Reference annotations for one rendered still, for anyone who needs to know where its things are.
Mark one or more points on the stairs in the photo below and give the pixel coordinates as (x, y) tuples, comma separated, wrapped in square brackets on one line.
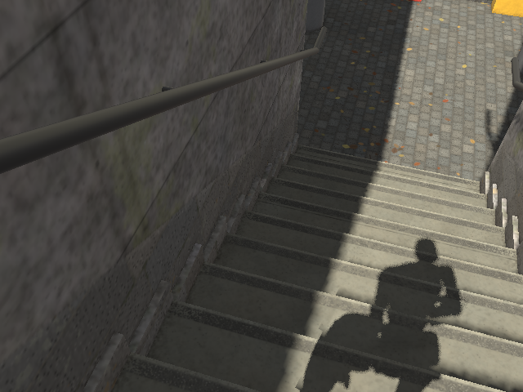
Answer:
[(349, 275)]

